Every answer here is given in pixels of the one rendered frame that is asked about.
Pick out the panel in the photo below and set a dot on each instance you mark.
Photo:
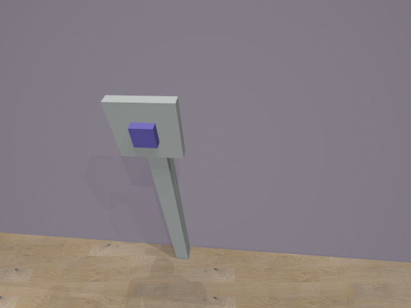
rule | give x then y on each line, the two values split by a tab
164	111

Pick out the button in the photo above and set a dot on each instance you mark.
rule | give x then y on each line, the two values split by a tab
144	135

